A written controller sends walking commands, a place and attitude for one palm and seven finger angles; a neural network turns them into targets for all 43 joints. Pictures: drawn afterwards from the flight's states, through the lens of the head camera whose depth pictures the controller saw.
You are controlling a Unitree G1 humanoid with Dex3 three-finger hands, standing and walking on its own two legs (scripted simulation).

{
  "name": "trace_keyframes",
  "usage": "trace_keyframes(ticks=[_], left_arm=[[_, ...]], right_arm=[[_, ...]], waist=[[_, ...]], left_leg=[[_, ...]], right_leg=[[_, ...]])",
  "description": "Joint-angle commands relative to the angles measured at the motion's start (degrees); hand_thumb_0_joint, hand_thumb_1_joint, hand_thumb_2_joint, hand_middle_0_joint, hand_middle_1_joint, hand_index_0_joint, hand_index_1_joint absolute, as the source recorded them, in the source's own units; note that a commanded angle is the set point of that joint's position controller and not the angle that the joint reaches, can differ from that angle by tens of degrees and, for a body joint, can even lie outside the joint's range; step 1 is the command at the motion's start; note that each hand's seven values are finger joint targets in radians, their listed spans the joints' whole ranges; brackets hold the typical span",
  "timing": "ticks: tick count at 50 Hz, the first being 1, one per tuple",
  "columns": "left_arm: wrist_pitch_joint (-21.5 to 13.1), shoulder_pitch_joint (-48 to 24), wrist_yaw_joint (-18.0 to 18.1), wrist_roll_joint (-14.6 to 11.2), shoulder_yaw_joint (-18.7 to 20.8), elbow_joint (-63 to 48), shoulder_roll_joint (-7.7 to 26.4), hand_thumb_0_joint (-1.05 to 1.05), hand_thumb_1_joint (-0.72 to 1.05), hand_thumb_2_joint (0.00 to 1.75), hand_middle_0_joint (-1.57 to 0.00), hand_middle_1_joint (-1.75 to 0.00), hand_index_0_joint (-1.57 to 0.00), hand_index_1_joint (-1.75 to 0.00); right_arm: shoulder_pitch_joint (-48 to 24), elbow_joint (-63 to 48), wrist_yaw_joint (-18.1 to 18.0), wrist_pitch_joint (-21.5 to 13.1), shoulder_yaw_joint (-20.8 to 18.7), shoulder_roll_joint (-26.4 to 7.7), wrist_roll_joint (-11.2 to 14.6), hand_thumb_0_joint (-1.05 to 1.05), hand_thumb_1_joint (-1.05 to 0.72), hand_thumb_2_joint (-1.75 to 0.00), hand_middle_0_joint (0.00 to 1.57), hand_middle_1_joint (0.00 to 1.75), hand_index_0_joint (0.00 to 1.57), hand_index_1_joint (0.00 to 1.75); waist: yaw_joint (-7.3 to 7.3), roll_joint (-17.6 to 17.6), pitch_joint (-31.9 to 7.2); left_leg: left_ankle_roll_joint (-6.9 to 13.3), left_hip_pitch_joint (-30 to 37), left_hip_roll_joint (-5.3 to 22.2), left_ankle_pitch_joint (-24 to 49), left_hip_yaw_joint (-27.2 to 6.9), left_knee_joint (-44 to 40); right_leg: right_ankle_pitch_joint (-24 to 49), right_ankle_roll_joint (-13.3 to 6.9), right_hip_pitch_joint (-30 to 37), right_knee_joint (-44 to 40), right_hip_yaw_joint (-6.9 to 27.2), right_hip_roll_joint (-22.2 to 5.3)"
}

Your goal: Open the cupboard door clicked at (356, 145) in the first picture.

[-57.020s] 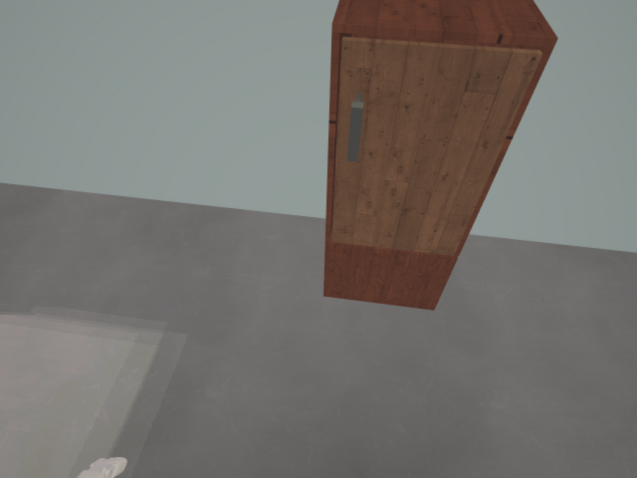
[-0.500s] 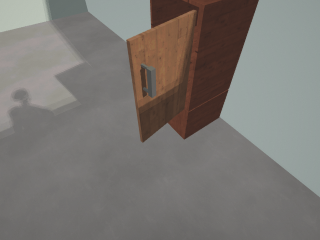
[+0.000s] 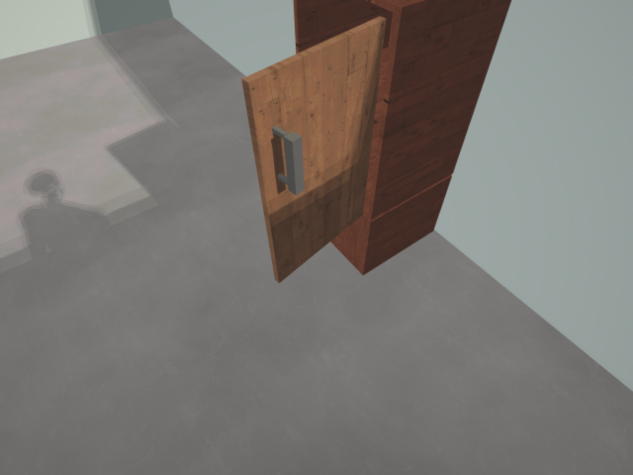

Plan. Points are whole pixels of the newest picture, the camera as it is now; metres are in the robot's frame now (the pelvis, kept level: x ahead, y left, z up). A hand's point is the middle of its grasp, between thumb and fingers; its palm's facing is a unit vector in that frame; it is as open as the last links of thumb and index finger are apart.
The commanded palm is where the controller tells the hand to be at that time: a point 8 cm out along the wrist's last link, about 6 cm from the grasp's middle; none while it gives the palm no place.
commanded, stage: stand and wait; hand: left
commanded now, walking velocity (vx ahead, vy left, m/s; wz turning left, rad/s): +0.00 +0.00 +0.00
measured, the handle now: (287, 160) +0.67 +0.10 -0.01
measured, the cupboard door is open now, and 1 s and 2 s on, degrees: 100 100 100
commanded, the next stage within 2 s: none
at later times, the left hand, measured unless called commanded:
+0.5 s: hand out of the picture +0.03 +0.19 -0.17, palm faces +0.01 -0.97 -0.26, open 7.3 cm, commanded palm none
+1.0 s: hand out of the picture +0.03 +0.18 -0.17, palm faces +0.01 -0.97 -0.24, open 7.3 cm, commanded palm none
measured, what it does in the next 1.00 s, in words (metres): stands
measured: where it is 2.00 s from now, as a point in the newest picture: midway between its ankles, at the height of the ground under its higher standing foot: outside the picture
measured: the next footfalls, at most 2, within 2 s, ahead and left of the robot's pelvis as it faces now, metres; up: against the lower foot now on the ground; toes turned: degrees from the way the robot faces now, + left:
none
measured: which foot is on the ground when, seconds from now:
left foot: down 0.00-1.00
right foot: down 0.00-1.00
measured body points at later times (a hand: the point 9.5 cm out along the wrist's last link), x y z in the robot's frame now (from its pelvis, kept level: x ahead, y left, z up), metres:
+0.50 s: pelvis +0.01 -0.01 +0.00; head +0.03 -0.02 +0.45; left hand +0.03 +0.24 -0.15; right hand +0.03 -0.25 -0.16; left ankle +0.01 +0.13 -0.74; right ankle -0.02 -0.08 -0.74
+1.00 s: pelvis +0.01 -0.01 +0.00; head +0.03 -0.02 +0.45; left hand +0.03 +0.23 -0.15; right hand +0.02 -0.25 -0.16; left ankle +0.01 +0.13 -0.74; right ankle -0.02 -0.08 -0.74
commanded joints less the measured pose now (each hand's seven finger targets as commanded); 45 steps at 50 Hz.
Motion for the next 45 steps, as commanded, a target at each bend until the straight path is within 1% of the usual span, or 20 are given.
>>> trace_keyframes(ticks=[1,3,4,6,10,13,19,21,23,25,27,29,32,34,36,38,39,41,44,45], left_arm=[[-0.9,2.6,0.5,-0.1,1.6,-1.5,7.9,0.0,0.9,0.9,-0.2,-0.3,-0.2,-0.3],[-1.0,2.4,0.4,-0.1,1.7,-1.6,8.2,0.0,0.9,0.9,-0.2,-0.3,-0.2,-0.3],[-1.1,2.4,0.4,-0.1,1.8,-1.7,8.6,0.0,0.9,0.9,-0.2,-0.3,-0.2,-0.3],[-1.0,2.1,0.4,-0.1,1.7,-1.6,8.5,0.0,0.9,0.9,-0.2,-0.3,-0.2,-0.3],[-1.0,1.6,0.5,-0.1,1.7,-1.7,8.8,0.0,0.9,0.9,-0.2,-0.3,-0.2,-0.3],[-1.1,1.7,0.4,-0.2,1.8,-1.7,9.0,0.0,0.9,0.9,-0.2,-0.3,-0.2,-0.3],[-1.2,1.6,0.5,-0.1,1.9,-1.8,9.5,0.0,0.9,0.9,-0.2,-0.3,-0.2,-0.3],[-1.2,1.6,0.5,-0.2,1.9,-1.8,9.5,0.0,0.9,0.9,-0.2,-0.3,-0.2,-0.3],[-1.2,1.7,0.5,-0.2,1.9,-1.8,9.5,0.0,0.9,0.9,-0.2,-0.3,-0.2,-0.3],[-1.1,1.6,0.6,-0.2,1.8,-1.7,9.4,0.0,0.9,0.9,-0.2,-0.3,-0.2,-0.3],[-1.0,1.8,0.5,-0.2,1.7,-1.6,9.1,0.0,0.9,0.9,-0.2,-0.3,-0.2,-0.3],[-1.2,2.0,0.6,-0.2,1.9,-1.7,9.5,0.0,0.9,0.9,-0.2,-0.3,-0.2,-0.3],[-1.1,2.2,0.6,-0.2,1.8,-1.6,9.2,0.0,0.9,0.9,-0.2,-0.3,-0.2,-0.3],[-1.2,2.2,0.6,-0.2,1.9,-1.6,9.4,0.0,0.9,0.9,-0.2,-0.3,-0.2,-0.3],[-1.1,2.2,0.6,-0.2,1.7,-1.6,9.1,0.0,0.9,0.9,-0.2,-0.3,-0.2,-0.3],[-1.1,2.1,0.5,-0.2,1.7,-1.5,9.2,0.0,0.9,0.9,-0.2,-0.3,-0.2,-0.3],[-1.2,2.5,0.6,-0.2,1.8,-1.6,9.2,0.0,0.9,0.9,-0.2,-0.3,-0.2,-0.3],[-1.1,2.4,0.6,-0.2,1.6,-1.4,8.9,0.0,0.9,0.9,-0.2,-0.3,-0.2,-0.3],[-1.2,2.6,0.6,-0.2,1.7,-1.6,9.2,0.0,0.9,0.9,-0.2,-0.3,-0.2,-0.3],[-1.1,2.4,0.6,-0.2,1.7,-1.6,8.9,0.0,0.9,0.9,-0.2,-0.3,-0.2,-0.3]], right_arm=[[2.4,-1.6,-0.6,-0.8,-0.6,-6.3,0.0,0.0,-0.9,-0.9,0.2,0.3,0.2,0.3],[2.1,-1.7,-0.6,-0.8,-0.6,-6.7,0.0,0.0,-0.9,-0.9,0.2,0.3,0.2,0.3],[2.0,-1.9,-0.6,-0.9,-0.7,-7.0,0.1,0.0,-0.9,-0.9,0.2,0.3,0.2,0.3],[1.9,-1.7,-0.7,-0.9,-0.7,-7.0,0.0,0.0,-0.9,-0.9,0.2,0.3,0.2,0.3],[1.3,-1.7,-0.7,-0.7,-0.7,-7.1,0.0,0.0,-0.9,-0.9,0.2,0.3,0.2,0.3],[1.2,-1.9,-0.7,-0.8,-0.7,-7.5,0.0,0.0,-0.9,-0.9,0.2,0.3,0.2,0.3],[1.1,-1.9,-0.7,-0.8,-0.7,-8.0,0.1,0.0,-0.9,-0.9,0.2,0.3,0.2,0.3],[1.4,-1.8,-0.8,-0.8,-0.7,-7.5,0.1,0.0,-0.9,-0.9,0.2,0.3,0.2,0.3],[1.3,-1.7,-0.8,-0.8,-0.7,-7.7,0.1,0.0,-0.9,-0.9,0.2,0.3,0.2,0.3],[1.3,-1.7,-0.8,-0.7,-0.7,-7.4,0.1,0.0,-0.9,-0.9,0.2,0.3,0.2,0.3],[1.4,-1.6,-0.8,-0.7,-0.6,-7.2,0.0,0.0,-0.9,-0.9,0.2,0.3,0.2,0.3],[1.6,-1.6,-0.8,-0.7,-0.7,-7.7,0.2,0.0,-0.9,-0.9,0.2,0.3,0.2,0.3],[1.9,-1.5,-0.9,-0.7,-0.7,-7.3,0.0,0.0,-0.9,-0.9,0.2,0.3,0.2,0.3],[1.8,-1.7,-0.9,-0.7,-0.8,-7.7,0.2,0.0,-0.9,-0.9,0.2,0.3,0.2,0.3],[1.9,-1.4,-0.9,-0.7,-0.7,-7.3,0.0,0.0,-0.9,-0.9,0.2,0.3,0.2,0.3],[2.0,-1.5,-0.9,-0.8,-0.6,-7.2,0.1,0.0,-0.9,-0.9,0.2,0.3,0.2,0.3],[1.9,-1.6,-0.9,-0.7,-0.7,-7.4,0.2,0.0,-0.9,-0.9,0.2,0.3,0.2,0.3],[2.1,-1.4,-0.9,-0.7,-0.7,-7.1,0.1,0.0,-0.9,-0.9,0.2,0.3,0.2,0.3],[2.2,-1.6,-0.9,-0.7,-0.8,-7.3,0.2,0.0,-0.9,-0.9,0.2,0.3,0.2,0.3],[2.4,-1.4,-0.9,-0.7,-0.7,-7.1,0.1,0.0,-0.9,-0.9,0.2,0.3,0.2,0.3]], waist=[[-0.02,-0.3,-0.7],[0.01,-0.4,-1.0],[0.11,-1.4,-1.5],[0.04,-1.2,-1.7],[-0.03,-0.9,-0.5],[0.02,-1.1,-1.6],[0.14,-2.0,-2.0],[0.07,-1.3,-2.2],[0.05,-1.7,-2.0],[0.07,-1.4,-1.0],[0.13,-0.6,-1.2],[0.13,-2.3,-1.8],[0.05,-1.5,-1.9],[0.16,-1.8,-1.8],[0.05,-0.3,-1.4],[0.09,-0.7,-1.1],[0.22,-2.0,-1.1],[0.12,-1.3,-0.5],[0.18,-1.9,-1.1],[0.0,-0.6,-1.0]], left_leg=[[2.2,1.0,4.6,8.3,-4.1,-2.6],[2.1,1.3,4.7,8.4,-4.1,-2.7],[2.2,1.6,4.7,8.9,-4.1,-2.7],[2.1,2.0,4.8,9.1,-3.9,-2.7],[2.0,1.8,4.8,8.8,-3.8,-2.8],[1.9,2.4,4.8,8.9,-3.8,-2.9],[1.9,2.9,4.9,9.4,-3.5,-2.9],[1.8,2.7,4.8,9.8,-3.3,-2.8],[1.8,2.8,4.8,9.9,-3.3,-2.8],[1.8,2.4,4.8,9.5,-3.4,-2.8],[1.8,2.7,4.8,9.1,-3.4,-3.0],[1.8,3.0,4.8,9.0,-3.2,-2.7],[1.8,2.9,4.7,9.2,-3.1,-2.6],[1.8,3.2,4.9,9.4,-3.0,-2.6],[1.7,3.0,4.9,9.2,-3.1,-2.8],[1.7,2.8,5.0,9.4,-3.2,-3.2],[1.8,3.0,5.0,9.3,-3.2,-2.9],[1.8,2.8,4.9,8.7,-3.0,-2.9],[1.8,3.0,4.8,8.8,-3.1,-2.9],[1.8,2.8,4.9,8.9,-3.1,-2.9]], right_leg=[[10.6,0.2,-1.1,-5.4,7.1,-8.3],[11.0,0.2,-0.8,-5.5,7.0,-8.4],[11.6,0.3,-0.6,-5.5,6.9,-8.2],[12.6,0.3,-0.3,-5.5,6.8,-8.5],[12.8,0.3,-0.7,-6.0,7.0,-8.5],[13.4,0.4,0.1,-6.1,7.1,-8.6],[14.8,0.5,0.5,-6.2,7.1,-8.4],[16.5,0.6,1.2,-6.0,7.0,-8.7],[17.4,0.7,1.3,-5.8,7.0,-8.6],[16.5,0.6,0.8,-6.1,7.0,-8.6],[15.1,0.5,0.6,-6.3,7.1,-8.5],[15.8,0.8,0.9,-6.5,7.1,-8.4],[17.1,0.9,1.2,-6.3,7.2,-8.6],[17.0,0.8,0.9,-6.4,7.0,-8.5],[16.0,0.6,0.8,-6.4,7.4,-8.5],[15.9,0.5,0.9,-6.4,7.2,-8.4],[15.9,0.7,0.6,-6.7,7.2,-8.2],[15.5,0.9,0.4,-6.8,7.3,-8.5],[15.2,0.8,0.5,-6.8,7.1,-8.3],[15.3,0.7,0.7,-6.8,7.3,-8.5]])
